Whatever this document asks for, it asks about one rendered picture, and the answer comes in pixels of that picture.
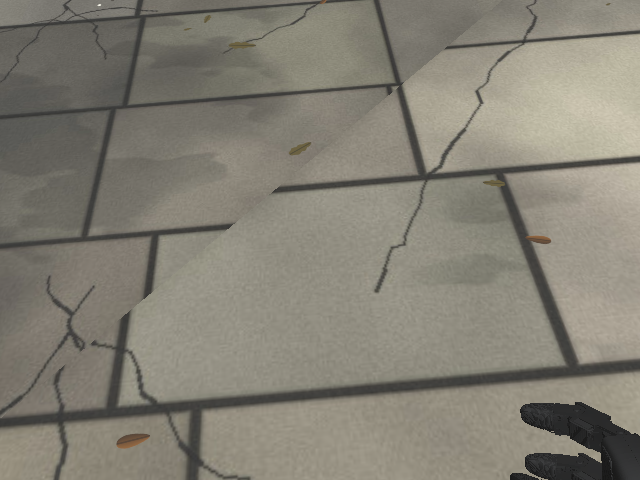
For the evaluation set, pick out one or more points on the robot right hand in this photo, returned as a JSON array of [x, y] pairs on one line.
[[620, 450]]

